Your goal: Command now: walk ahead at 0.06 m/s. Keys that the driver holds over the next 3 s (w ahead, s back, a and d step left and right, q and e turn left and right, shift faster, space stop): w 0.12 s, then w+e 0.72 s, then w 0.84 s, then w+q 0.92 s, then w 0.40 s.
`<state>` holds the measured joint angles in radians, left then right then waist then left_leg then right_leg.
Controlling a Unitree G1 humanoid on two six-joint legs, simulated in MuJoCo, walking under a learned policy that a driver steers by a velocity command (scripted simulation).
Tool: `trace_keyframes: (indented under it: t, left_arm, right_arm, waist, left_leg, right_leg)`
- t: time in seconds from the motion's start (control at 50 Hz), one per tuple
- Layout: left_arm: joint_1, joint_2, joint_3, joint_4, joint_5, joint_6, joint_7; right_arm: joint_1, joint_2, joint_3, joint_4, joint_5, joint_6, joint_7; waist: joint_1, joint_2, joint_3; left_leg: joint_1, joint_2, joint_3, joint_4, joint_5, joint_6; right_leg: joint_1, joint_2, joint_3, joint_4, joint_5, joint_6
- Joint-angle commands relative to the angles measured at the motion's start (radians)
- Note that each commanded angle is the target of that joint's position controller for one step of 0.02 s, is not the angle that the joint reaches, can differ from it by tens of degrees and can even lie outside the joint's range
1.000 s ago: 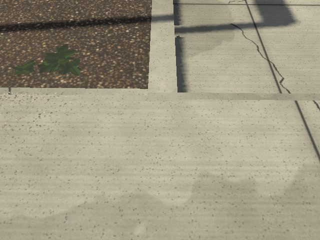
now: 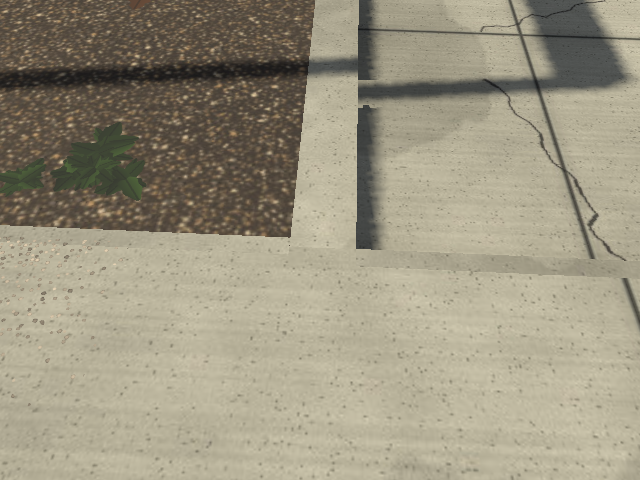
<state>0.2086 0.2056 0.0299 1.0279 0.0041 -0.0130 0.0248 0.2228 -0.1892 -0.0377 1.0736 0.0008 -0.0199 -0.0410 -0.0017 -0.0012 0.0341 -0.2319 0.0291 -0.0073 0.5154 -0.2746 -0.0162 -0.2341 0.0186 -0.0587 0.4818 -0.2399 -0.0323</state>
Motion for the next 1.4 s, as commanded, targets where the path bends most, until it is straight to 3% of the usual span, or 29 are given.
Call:
trace_keyframes:
  t: [0.02,0.08,0.18,0.26,0.3,0.32,0.34,0.38,0.42,0.52,0.6,0.68,0.72,0.74,0.76,0.78,0.8,0.84,0.9,1.0,1.02,1.1,1.24,1.3,1.32,1.34,1.36,1.38,1.4]
  left_arm:
    - [0.043,0.075,0.014,-0.01,-0.003,-0.002,0.004]
    - [0.06,0.113,0.03,-0.003,-0.023,-0.001,0.008]
    - [0.154,0.176,0.05,0.011,-0.029,-0.056,-0.004]
    - [-0.062,0.152,0.045,-0.077,-0.052,-0.049,-0.013]
    - [-0.102,0.053,0.023,-0.144,-0.05,-0.07,-0.009]
    - [-0.076,0.106,0.038,-0.123,-0.049,-0.078,-0.011]
    - [-0.029,0.105,0.042,-0.105,-0.058,-0.079,-0.02]
    - [-0.016,0.089,0.047,-0.088,-0.055,-0.073,-0.023]
    - [-0.03,0.068,0.051,-0.094,-0.046,-0.06,-0.035]
    - [-0.202,0.022,0.032,-0.191,-0.037,-0.041,-0.057]
    - [-0.318,0.025,0.021,-0.256,-0.033,-0.04,-0.083]
    - [-0.276,0.085,0.046,-0.285,-0.031,-0.036,-0.102]
    - [-0.016,0.182,0.098,-0.231,-0.033,-0.028,-0.095]
    - [0.134,0.253,0.133,-0.195,-0.034,-0.017,-0.072]
    - [0.114,0.336,0.136,-0.205,-0.031,-0.022,-0.06]
    - [0.168,0.282,0.116,-0.211,-0.013,-0.032,-0.058]
    - [0.126,0.223,0.101,-0.202,-0.009,-0.049,-0.06]
    - [-0.049,0.153,0.077,-0.244,-0.02,-0.07,-0.068]
    - [-0.076,0.128,0.062,-0.249,-0.013,-0.079,-0.058]
    - [0.066,0.166,0.063,-0.198,-0.011,-0.081,-0.027]
    - [0.2,0.068,0.03,-0.126,0.111,-0.121,-0.082]
    - [0.246,0.125,0.038,-0.114,0.072,-0.137,-0.129]
    - [0.325,0.143,0.026,-0.042,0.083,-0.104,-0.114]
    - [0.296,0.179,0.04,-0.048,0.086,-0.1,-0.105]
    - [0.324,0.129,0.023,-0.051,0.1,-0.101,-0.108]
    - [0.531,0.003,-0.019,-0.06,0.121,-0.117,-0.111]
    - [0.407,0.076,0.005,-0.059,0.079,-0.116,-0.127]
    - [0.222,0.106,0.026,-0.127,0.046,-0.113,-0.12]
    - [0.15,0.118,0.03,-0.135,0.053,-0.114,-0.092]
  right_arm:
    - [0.054,-0.101,-0.017,-0.006,0.002,-0.002,-0.004]
    - [0.053,-0.109,-0.024,-0.01,0.018,-0.004,-0.006]
    - [-0.041,-0.053,-0.016,-0.068,0.019,-0.077,0.024]
    - [0.187,-0.11,-0.046,0.021,0.018,-0.098,0.03]
    - [0.407,-0.27,-0.088,0.059,-0.001,-0.094,0.026]
    - [0.348,-0.172,-0.059,0.039,-0.011,-0.102,0.02]
    - [0.272,-0.117,-0.043,0.008,-0.003,-0.108,0.019]
    - [0.179,-0.108,-0.034,-0.021,0.007,-0.107,0.028]
    - [0.184,-0.079,-0.023,-0.023,-0.011,-0.099,0.029]
    - [0.184,-0.14,-0.029,-0.042,-0.024,-0.091,0.007]
    - [0.232,-0.173,-0.037,-0.043,-0.005,-0.086,0.002]
    - [0.204,-0.221,-0.052,-0.065,0.009,-0.071,-0.002]
    - [0.154,-0.253,-0.06,-0.093,0.014,-0.06,-0.002]
    - [0.142,-0.244,-0.057,-0.114,0.007,-0.069,0.0]
    - [0.249,-0.07,-0.01,-0.163,-0.014,-0.097,0.027]
    - [0.136,-0.129,-0.019,-0.201,0.027,-0.147,0.041]
    - [0.027,-0.181,-0.036,-0.241,0.06,-0.164,0.04]
    - [0.032,-0.191,-0.049,-0.23,0.027,-0.159,0.019]
    - [0.093,-0.167,-0.059,-0.232,0.008,-0.109,0.017]
    - [-0.099,-0.144,-0.049,-0.303,-0.013,-0.093,0.011]
    - [-0.042,-0.001,0.021,-0.278,-0.133,-0.069,0.064]
    - [-0.227,-0.122,0.008,-0.331,-0.084,-0.032,0.087]
    - [-0.381,-0.114,0.031,-0.384,-0.066,-0.028,0.084]
    - [-0.207,-0.201,-0.006,-0.329,-0.029,-0.043,0.071]
    - [0.002,-0.221,-0.01,-0.267,-0.023,-0.052,0.068]
    - [0.24,-0.226,-0.007,-0.225,-0.027,-0.058,0.069]
    - [0.439,-0.179,0.0,-0.136,-0.064,-0.055,0.064]
    - [0.371,-0.199,-0.016,-0.124,-0.07,-0.085,0.057]
    - [0.213,-0.187,-0.019,-0.15,-0.056,-0.098,0.048]
  waist:
    - [-0.001,0.011,-0.063]
    - [0.008,-0.028,0.051]
    - [0.03,-0.161,0.105]
    - [-0.121,-0.053,0.036]
    - [-0.171,0.328,-0.019]
    - [-0.128,0.172,0.011]
    - [-0.079,0.114,0.037]
    - [-0.04,0.087,0.068]
    - [-0.033,0.1,0.047]
    - [-0.049,0.071,0.104]
    - [-0.07,0.066,0.122]
    - [0.012,0.126,0.037]
    - [0.156,0.141,-0.109]
    - [0.222,0.073,-0.181]
    - [0.07,-0.21,-0.291]
    - [0.131,-0.135,-0.401]
    - [0.129,-0.097,-0.24]
    - [0.019,0.034,-0.101]
    - [-0.046,-0.001,-0.073]
    - [0.018,-0.039,-0.016]
    - [0.016,-0.129,-0.021]
    - [0.065,-0.055,0.033]
    - [0.073,-0.075,0.055]
    - [-0.039,-0.064,-0.073]
    - [-0.1,-0.019,-0.247]
    - [-0.1,0.2,-0.526]
    - [-0.198,0.154,-0.48]
    - [-0.179,0.088,-0.189]
    - [-0.124,0.052,-0.013]
  left_leg:
    - [0.016,0.016,-0.011,-0.071,0.12,0.046]
    - [-0.118,-0.012,0.004,-0.032,-0.319,0.091]
    - [-0.283,-0.008,0.03,0.233,-0.165,0.113]
    - [0.21,0.013,-0.006,-0.1,0.011,0.122]
    - [0.471,0.379,-0.552,-0.322,-0.072,0.262]
    - [0.435,0.41,-0.556,-0.298,-0.047,0.277]
    - [0.42,0.367,-0.443,-0.293,-0.006,0.229]
    - [0.369,0.3,-0.238,-0.32,0.134,0.149]
    - [0.312,0.233,-0.076,-0.321,0.31,0.114]
    - [0.194,0.206,0.088,-0.384,0.38,0.124]
    - [0.238,0.237,0.172,-0.375,0.443,0.125]
    - [0.325,0.264,0.24,-0.16,1.023,0.105]
    - [0.243,0.243,0.245,0.184,1.124,0.082]
    - [-0.004,0.196,0.237,0.483,0.817,0.041]
    - [-0.432,-0.01,0.145,0.878,-0.26,-0.004]
    - [-0.518,-0.042,-0.09,0.996,-0.287,0.023]
    - [-0.608,0.008,-0.095,0.97,-0.185,0.052]
    - [-0.486,0.087,-0.085,0.805,-0.045,0.053]
    - [-0.348,0.139,-0.073,0.67,0.005,0.02]
    - [-0.428,0.116,-0.03,0.354,0.281,-0.018]
    - [-0.415,0.098,-0.033,0.367,0.363,-0.012]
    - [-0.539,0.086,-0.028,0.193,0.416,0.009]
    - [-0.412,0.004,0.03,-0.018,0.306,0.089]
    - [-0.022,-0.069,0.097,-0.027,0.338,0.145]
    - [0.315,-0.003,0.041,0.078,0.439,0.215]
    - [0.913,0.253,-0.379,0.036,0.395,0.474]
    - [0.91,0.35,-0.655,-0.158,0.214,0.469]
    - [0.658,0.318,-0.563,-0.223,0.016,0.34]
    - [0.382,0.29,-0.438,-0.274,-0.007,0.302]
  right_leg:
    - [0.048,-0.036,0.033,-0.059,0.069,-0.027]
    - [-0.033,-0.065,0.097,-0.094,-0.419,-0.081]
    - [0.034,-0.348,0.567,-0.287,-0.448,-0.256]
    - [-0.236,-0.15,0.287,-0.104,-0.161,-0.114]
    - [-0.583,0.051,0.073,0.447,-0.28,-0.019]
    - [-0.64,-0.009,0.185,0.627,-0.294,-0.031]
    - [-0.668,-0.039,0.222,0.684,-0.196,-0.05]
    - [-0.664,-0.08,0.216,0.652,-0.04,-0.063]
    - [-0.586,-0.091,0.164,0.628,0.055,-0.05]
    - [-0.543,-0.096,0.082,0.394,0.215,-0.012]
    - [-0.485,-0.086,0.0,0.244,0.238,-0.038]
    - [-0.294,0.006,-0.094,0.202,0.101,-0.113]
    - [0.058,0.07,-0.09,0.123,0.116,-0.173]
    - [0.353,-0.01,0.08,0.073,0.09,-0.218]
    - [0.659,-0.301,0.665,-0.006,-0.067,-0.397]
    - [0.665,-0.361,0.913,-0.2,-0.183,-0.416]
    - [0.557,-0.326,0.761,-0.231,-0.113,-0.353]
    - [0.225,-0.231,0.514,-0.245,0.093,-0.284]
    - [0.016,-0.177,0.366,-0.287,0.224,-0.265]
    - [-0.007,-0.129,0.251,-0.31,0.348,-0.224]
    - [0.005,-0.116,0.232,-0.265,0.238,-0.234]
    - [0.138,-0.191,0.308,-0.272,0.219,-0.259]
    - [0.339,-0.251,0.29,-0.291,0.482,-0.222]
    - [0.301,-0.181,0.186,-0.089,0.939,-0.112]
    - [0.166,-0.117,0.16,0.136,0.824,-0.057]
    - [-0.27,0.06,0.152,0.469,0.325,0.02]
    - [-0.448,0.131,0.166,0.788,-0.31,0.021]
    - [-0.572,0.044,0.221,0.888,-0.251,-0.032]
    - [-0.558,-0.054,0.208,0.843,-0.162,-0.056]
